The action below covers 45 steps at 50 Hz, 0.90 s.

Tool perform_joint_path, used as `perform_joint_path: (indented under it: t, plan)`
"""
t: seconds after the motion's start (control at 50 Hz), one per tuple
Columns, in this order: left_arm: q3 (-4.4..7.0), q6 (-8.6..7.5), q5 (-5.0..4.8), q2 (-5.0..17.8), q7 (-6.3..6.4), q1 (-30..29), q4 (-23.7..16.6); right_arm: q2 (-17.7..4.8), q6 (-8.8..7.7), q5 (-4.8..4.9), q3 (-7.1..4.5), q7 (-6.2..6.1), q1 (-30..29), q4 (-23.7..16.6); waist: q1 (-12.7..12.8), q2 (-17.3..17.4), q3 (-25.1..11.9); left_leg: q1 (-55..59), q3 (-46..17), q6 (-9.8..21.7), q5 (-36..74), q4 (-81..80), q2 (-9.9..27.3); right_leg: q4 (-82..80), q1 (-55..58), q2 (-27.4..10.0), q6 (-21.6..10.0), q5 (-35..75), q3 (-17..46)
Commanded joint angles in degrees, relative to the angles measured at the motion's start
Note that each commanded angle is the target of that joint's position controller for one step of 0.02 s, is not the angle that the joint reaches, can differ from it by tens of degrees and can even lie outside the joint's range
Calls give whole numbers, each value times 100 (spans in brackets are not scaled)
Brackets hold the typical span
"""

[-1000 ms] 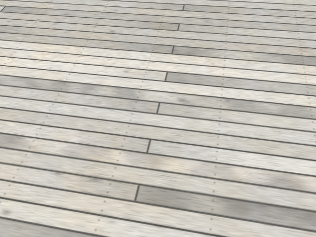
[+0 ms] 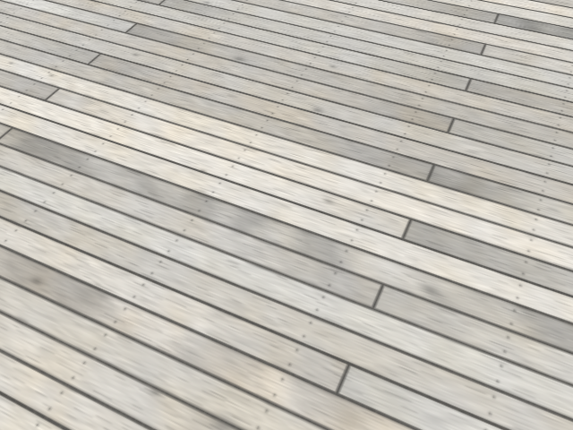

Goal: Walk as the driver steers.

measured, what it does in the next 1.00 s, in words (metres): walks ahead, turning right: left foot, then right foot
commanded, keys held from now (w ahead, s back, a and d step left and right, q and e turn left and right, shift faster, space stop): w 0.26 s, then w+e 0.74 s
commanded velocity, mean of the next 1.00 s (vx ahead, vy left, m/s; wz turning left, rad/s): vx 0.50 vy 0.00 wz -0.30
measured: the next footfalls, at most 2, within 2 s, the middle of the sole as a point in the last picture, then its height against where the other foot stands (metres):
left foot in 0.24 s outside the picture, level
right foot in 0.80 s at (370, 382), level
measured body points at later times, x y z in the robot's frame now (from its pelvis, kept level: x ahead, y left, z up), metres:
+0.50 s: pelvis +0.29 +0.06 +0.00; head +0.32 +0.07 +0.45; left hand +0.44 +0.33 -0.12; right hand +0.35 -0.22 -0.12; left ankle +0.30 +0.14 -0.75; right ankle +0.35 -0.12 -0.67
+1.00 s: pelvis +0.57 -0.04 -0.01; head +0.60 -0.06 +0.44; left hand +0.76 +0.19 -0.11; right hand +0.63 -0.35 -0.10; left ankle +0.65 +0.12 -0.67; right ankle +0.57 -0.10 -0.75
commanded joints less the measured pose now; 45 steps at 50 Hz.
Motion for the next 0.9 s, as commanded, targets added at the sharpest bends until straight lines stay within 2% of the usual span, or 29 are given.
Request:
perform_joint_path:
  t: [0.02, 0.1, 0.16, 0.2, 0.22, 0.24, 0.26, 0.28, 0.3, 0.32, 0.34, 0.36, 0.38, 0.4, 0.46, 0.5, 0.56, 0.6, 0.66, 0.7, 0.72, 0.76, 0.78, 0.8, 0.82, 0.84, 0.86, 0.88, 0.9]
  plan:
    - [219, -85, -44, 965, 71, -318, -377, -169, -118, -14, -7, 29, -414, -445, -50, -611, 276, -9, 86, -76, 991, -1145, 5, -914, -295, -1283, -845, 1352, 697]
    - [256, 3, -114, 1122, 114, 206, -146, -101, -206, 56, 38, 165, -1173, -638, 242, -553, 415, 241, 198, 6, 1570, -2213, -212, -868, 121, -1472, -793, 1250, 642]
    - [292, 120, -145, 1170, 145, 317, -21, -238, -230, 63, -5, 259, -1367, -749, 149, -590, 419, 151, 108, 224, 1135, -2575, -283, -529, 833, -1764, -673, 1718, 704]
    - [331, 187, -133, 1273, 174, 250, -5, -414, -224, 45, -80, 274, -1061, -690, -97, -711, 156, 672, 232, 393, 620, -2632, -469, -6, 1135, -1809, -559, 2904, 677]
    - [337, 229, -118, 1309, 188, 153, -15, -572, -215, 34, -170, 249, -530, -552, -422, -751, -215, 1436, 406, 533, 511, -2714, -654, 694, 1131, -1681, -468, 3849, 549]
    - [278, 266, -77, 1184, 207, 135, -41, -823, -196, 34, -303, 191, 353, -298, -858, -665, -821, 2773, 448, 715, 616, -2725, -670, 1831, 692, -1387, -290, 4017, 331]
    - [124, 255, 92, 816, 223, 283, -191, -1256, -151, -23, -404, 116, 1335, -137, -1110, 114, -1754, 4611, -896, 1079, 724, -2442, 500, 3731, -595, -1013, -97, 2101, 125]
    - [-70, 135, -12, 135, 149, 1123, -222, -1504, -165, -40, -431, 166, 1352, -62, -565, 1602, -2421, 6163, -3732, 1974, -865, -3240, 1635, 5481, -2740, 65, 176, -2142, 546]
    - [78, 33, -172, 849, 111, 585, -149, -847, -173, 8, -283, 155, 1245, -139, -897, 809, -1991, 5843, -3755, 1707, -1547, -3673, 1500, 5963, -3358, -233, 111, -2205, 1155]
    - [162, -24, -302, 1088, 89, -11, -351, -678, -183, -2, -217, 126, 852, -156, -865, 501, -1126, 5078, -2798, 1466, -1244, -3795, 1359, 5935, -3621, -490, 57, -1663, 1017]
    - [146, -42, -267, 1011, 114, -286, -407, -608, -194, -35, -188, 118, 499, -165, -683, 4, -703, 4298, -2172, 1350, -572, -3940, 1165, 5686, -3443, -769, 92, -1142, 887]
    - [173, -15, -177, 956, 120, -376, -417, -461, -216, -69, -156, 123, 246, -154, -525, -22, -378, 3731, -1668, 1297, -103, -4127, 962, 5370, -3285, -931, 149, -808, 883]
    - [188, 59, -176, 887, 114, -201, -370, -376, -263, -125, -134, 120, 113, -134, -341, 170, -334, 3361, -1305, 1242, 151, -4313, 841, 5251, -2928, -1073, 193, -563, 938]
    - [178, 138, -188, 777, 119, -55, -309, -330, -311, -123, -139, 124, 44, -92, -260, 217, -300, 3147, -1047, 1259, 297, -4492, 773, 5175, -2748, -1106, 250, -453, 922]
    - [161, 303, -160, 586, 156, -179, -372, -436, -410, -114, -190, 105, -6, 101, -174, 92, 41, 2800, -337, 1292, 840, -4816, 759, 4833, -2993, -1138, 403, -70, 953]
    - [164, 303, -131, 562, 154, -438, -475, -500, -404, -138, -213, 64, 40, 208, -229, 23, 167, 2920, 74, 1250, 1112, -4881, 683, 4288, -3282, -1108, 465, 515, 996]
    - [122, 229, -114, 457, 50, -894, -613, -603, -360, -117, -220, 7, 23, 283, -386, -22, 259, 3032, 704, 1067, 1309, -4924, 486, 3125, -3113, -1023, 439, 1470, 672]
    - [69, 206, -97, 348, -27, -1344, -788, -708, -314, -83, -244, -26, 230, 391, -593, -117, 376, 3260, 894, 1031, 1365, -4926, 578, 2598, -3102, -979, 382, 1708, 412]
    - [54, 209, -105, 345, -132, -1791, -1075, -819, -170, -6, -290, -44, 530, 567, -745, -160, 500, 4026, 1037, 995, 1722, -4662, 822, 2152, -3446, -920, 228, 1419, 240]
    - [82, 218, -108, 407, -205, -1886, -1241, -899, -56, 46, -323, -65, 541, 608, -674, -86, 464, 4438, 1142, 908, 2496, -4302, 949, 2005, -3457, -801, 70, 932, 66]
    - [122, 231, -108, 480, -230, -1797, -1287, -975, -6, 59, -345, -88, 467, 588, -557, 10, 335, 4546, 1230, 840, 3381, -3988, 958, 1981, -3209, -647, -36, 641, -89]
    - [282, 282, -112, 759, -230, -1121, -1222, -1123, 93, 78, -390, -150, 343, 528, -109, 221, -183, 4575, 1366, 701, 5097, -2816, 901, 2055, -2211, -218, -298, 80, -399]
    - [443, 297, -125, 1021, -175, -282, -1037, -1113, 126, 99, -376, -175, 227, 493, 382, 139, -614, 4132, 1491, 542, 5054, -1682, 718, 1728, -1010, 10, -505, 303, -406]
    - [633, 363, -134, 1456, -55, 632, -841, -920, 82, 16, -287, -193, 293, 404, 771, -380, -1144, 2820, 1488, 301, 3427, 2, 455, 1534, 737, -453, -818, 381, 556]
    - [705, 327, -175, 2017, -16, 434, -889, -49, -80, -174, -17, -73, 923, 119, 2, -1845, -1589, 135, 982, -71, -2230, 2024, -810, 1092, 2660, -1917, -1927, -499, 3822]
    - [561, 242, -132, 1528, -37, 582, -1053, -494, -316, 7, -62, 29, 371, 80, 433, -1157, -2225, -532, -329, 21, -2585, 2622, -880, 289, 2995, -2240, -2105, -1114, 5034]
    - [477, 174, -76, 1248, -44, 367, -1027, -769, -442, 216, -134, 84, -207, -121, 498, -875, -1393, -923, -394, 161, -2012, 2457, -585, 119, 2439, -2094, -1781, -754, 4200]
    - [442, 137, -91, 1130, -42, 13, -1058, -702, -507, 168, -102, 60, -318, -161, 234, -375, -858, -767, -346, 216, -1509, 1938, -334, 120, 1596, -1847, -1584, -167, 3509]
    - [392, 132, -90, 965, -35, -351, -1127, -713, -511, 15, -129, 19, -331, -108, 1, -187, -521, -437, -309, 165, -1257, 1423, -167, 69, 853, -1622, -1451, 527, 2979]
Over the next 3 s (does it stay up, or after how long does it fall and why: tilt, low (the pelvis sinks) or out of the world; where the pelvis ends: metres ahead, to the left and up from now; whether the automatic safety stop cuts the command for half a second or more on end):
stays up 1.13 -0.53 -0.01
